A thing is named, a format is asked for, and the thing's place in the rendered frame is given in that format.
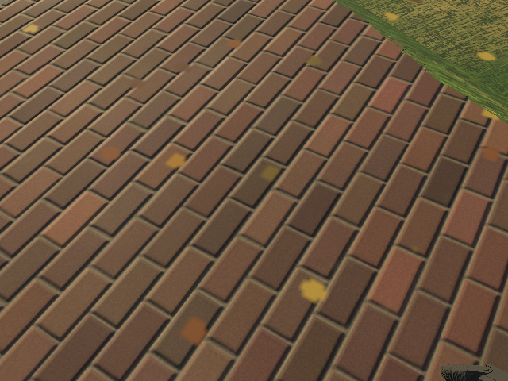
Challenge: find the robot right hand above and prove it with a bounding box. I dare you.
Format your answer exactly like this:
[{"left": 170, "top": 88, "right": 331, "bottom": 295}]
[{"left": 441, "top": 364, "right": 508, "bottom": 381}]

